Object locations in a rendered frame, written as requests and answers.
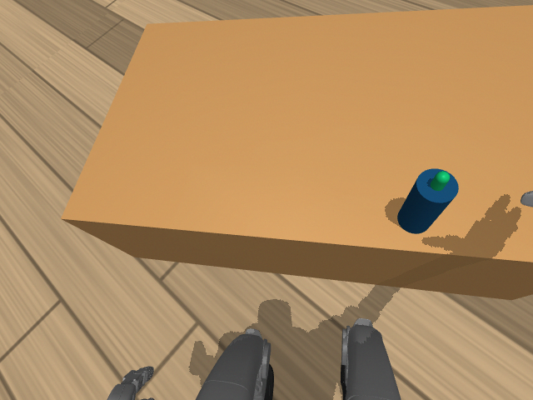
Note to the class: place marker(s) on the left robot hand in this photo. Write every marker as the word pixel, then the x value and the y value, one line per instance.
pixel 131 384

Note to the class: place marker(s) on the bottle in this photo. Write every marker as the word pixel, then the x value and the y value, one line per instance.
pixel 432 192

